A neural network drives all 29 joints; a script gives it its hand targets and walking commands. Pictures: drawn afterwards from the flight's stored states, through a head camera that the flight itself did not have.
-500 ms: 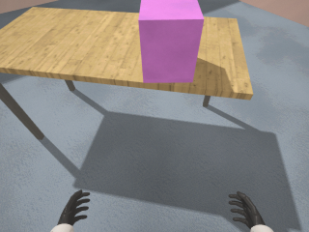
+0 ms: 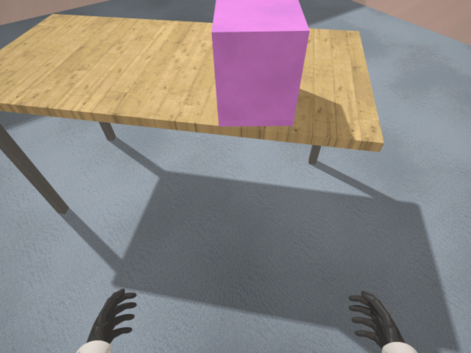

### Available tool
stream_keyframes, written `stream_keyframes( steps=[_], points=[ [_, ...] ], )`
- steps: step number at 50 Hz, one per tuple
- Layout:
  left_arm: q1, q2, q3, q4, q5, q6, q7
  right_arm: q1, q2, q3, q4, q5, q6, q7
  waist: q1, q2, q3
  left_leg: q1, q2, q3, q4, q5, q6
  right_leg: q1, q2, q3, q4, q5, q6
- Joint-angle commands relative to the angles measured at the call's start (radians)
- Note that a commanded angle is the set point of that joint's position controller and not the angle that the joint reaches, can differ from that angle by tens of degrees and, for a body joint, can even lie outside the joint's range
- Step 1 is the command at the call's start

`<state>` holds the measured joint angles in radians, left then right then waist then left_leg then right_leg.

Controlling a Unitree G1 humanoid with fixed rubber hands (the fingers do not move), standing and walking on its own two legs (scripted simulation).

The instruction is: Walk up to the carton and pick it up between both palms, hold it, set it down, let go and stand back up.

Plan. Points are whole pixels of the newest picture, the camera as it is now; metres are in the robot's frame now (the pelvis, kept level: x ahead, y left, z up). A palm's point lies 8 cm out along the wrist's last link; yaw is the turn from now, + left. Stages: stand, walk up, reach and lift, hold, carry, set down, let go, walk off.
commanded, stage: stand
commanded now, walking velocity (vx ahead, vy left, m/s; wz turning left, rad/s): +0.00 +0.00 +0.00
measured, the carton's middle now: (256, 62) +0.76 -0.03 +0.09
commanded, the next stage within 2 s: none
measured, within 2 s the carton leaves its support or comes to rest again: neither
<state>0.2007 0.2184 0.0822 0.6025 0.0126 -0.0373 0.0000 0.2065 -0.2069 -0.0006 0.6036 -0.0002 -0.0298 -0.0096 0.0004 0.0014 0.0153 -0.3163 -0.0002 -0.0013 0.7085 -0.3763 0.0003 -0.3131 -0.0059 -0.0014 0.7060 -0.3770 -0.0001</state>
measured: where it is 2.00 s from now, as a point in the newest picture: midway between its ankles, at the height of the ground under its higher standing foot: outside the picture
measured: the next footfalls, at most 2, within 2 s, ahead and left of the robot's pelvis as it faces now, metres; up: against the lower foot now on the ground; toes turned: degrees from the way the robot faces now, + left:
none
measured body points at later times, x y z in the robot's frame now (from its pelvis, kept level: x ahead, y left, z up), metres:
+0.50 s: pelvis -0.02 +0.00 +0.00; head -0.03 +0.00 +0.45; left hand +0.15 +0.25 -0.08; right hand +0.15 -0.23 -0.08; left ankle +0.00 +0.12 -0.72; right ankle +0.00 -0.12 -0.72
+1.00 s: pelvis -0.02 +0.00 +0.00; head -0.04 +0.00 +0.45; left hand +0.14 +0.26 -0.07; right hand +0.14 -0.23 -0.08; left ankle +0.00 +0.12 -0.72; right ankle +0.00 -0.12 -0.72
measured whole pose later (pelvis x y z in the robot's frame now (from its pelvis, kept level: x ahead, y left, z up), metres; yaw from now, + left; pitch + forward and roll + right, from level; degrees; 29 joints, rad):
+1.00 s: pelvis -0.02 +0.00 +0.00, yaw +0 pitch -3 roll +0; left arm 0.20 0.22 0.08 0.60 0.01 -0.04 0.00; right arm 0.21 -0.21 0.00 0.60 0.00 -0.03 -0.01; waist 0.00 0.01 0.02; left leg -0.32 0.00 0.00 0.71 -0.34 0.00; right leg -0.31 -0.01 0.00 0.71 -0.34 0.00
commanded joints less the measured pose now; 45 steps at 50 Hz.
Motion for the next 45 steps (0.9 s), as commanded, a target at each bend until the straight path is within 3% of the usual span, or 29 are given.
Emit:
stream_keyframes(
  steps=[1, 5, 6, 12, 20, 22, 23, 24, 28, 45],
  points=[
    [-0.051, 0.274, 0.061, 0.009, 0.010, -0.032, 0.009, -0.053, -0.292, -0.093, 0.000, -0.033, -0.056, -0.016, 0.005, 0.045, -0.103, 0.047, 0.095, -0.100, -0.116, 0.378, 0.080, 0.079, -0.091, 0.084, -0.089, 0.356, -0.078],
    [-0.059, 0.262, 0.058, 0.008, 0.010, -0.031, 0.008, -0.059, -0.298, -0.092, -0.003, -0.037, -0.056, -0.015, 0.006, 0.057, -0.095, 0.039, 0.103, -0.112, -0.127, 0.353, 0.081, 0.068, -0.086, 0.083, -0.094, 0.323, -0.076],
    [-0.056, 0.270, 0.061, 0.007, 0.014, -0.033, 0.006, -0.050, -0.293, -0.091, 0.002, -0.033, -0.056, -0.014, 0.003, 0.033, -0.094, 0.034, 0.103, -0.117, -0.131, 0.343, 0.080, 0.069, -0.082, 0.078, -0.094, 0.316, -0.074],
    [-0.058, 0.266, 0.058, 0.010, 0.010, -0.031, 0.004, -0.061, -0.300, -0.095, 0.002, -0.034, -0.054, -0.012, 0.003, 0.058, -0.062, 0.011, 0.099, -0.118, -0.157, 0.254, 0.076, 0.054, -0.084, 0.088, -0.127, 0.243, -0.079],
    [-0.054, 0.269, 0.057, 0.012, 0.011, -0.033, 0.004, -0.066, -0.293, -0.093, 0.001, -0.035, -0.055, -0.007, 0.010, 0.045, -0.056, -0.003, 0.091, -0.116, -0.160, 0.243, 0.074, 0.058, -0.083, 0.091, -0.125, 0.238, -0.076],
    [-0.057, 0.272, 0.056, 0.013, 0.008, -0.033, 0.004, -0.050, -0.294, -0.094, 0.006, -0.033, -0.055, -0.009, -0.003, 0.055, -0.053, 0.006, 0.090, -0.116, -0.165, 0.231, 0.075, 0.042, -0.084, 0.095, -0.131, 0.223, -0.076],
    [-0.050, 0.270, 0.057, 0.018, 0.007, -0.034, 0.003, -0.064, -0.293, -0.090, 0.006, -0.037, -0.055, -0.009, 0.014, 0.057, -0.044, 0.000, 0.093, -0.118, -0.168, 0.227, 0.077, 0.042, -0.087, 0.097, -0.134, 0.215, -0.076],
    [-0.056, 0.268, 0.056, 0.015, 0.009, -0.033, 0.004, -0.064, -0.295, -0.092, 0.002, -0.035, -0.055, -0.008, 0.003, 0.057, -0.042, -0.002, 0.094, -0.125, -0.175, 0.220, 0.073, 0.042, -0.081, 0.089, -0.136, 0.211, -0.076],
    [-0.054, 0.262, 0.055, 0.017, 0.008, -0.030, 0.002, -0.061, -0.291, -0.090, 0.004, -0.035, -0.058, -0.007, 0.010, 0.052, -0.041, -0.016, 0.099, -0.134, -0.193, 0.175, 0.078, 0.053, -0.079, 0.093, -0.141, 0.184, -0.073],
    [-0.054, 0.274, 0.057, 0.018, 0.008, -0.035, 0.001, -0.066, -0.299, -0.090, 0.003, -0.035, -0.055, -0.004, 0.009, 0.050, -0.026, -0.016, 0.097, -0.132, -0.193, 0.193, 0.077, 0.044, -0.085, 0.101, -0.148, 0.209, -0.073]
  ],
)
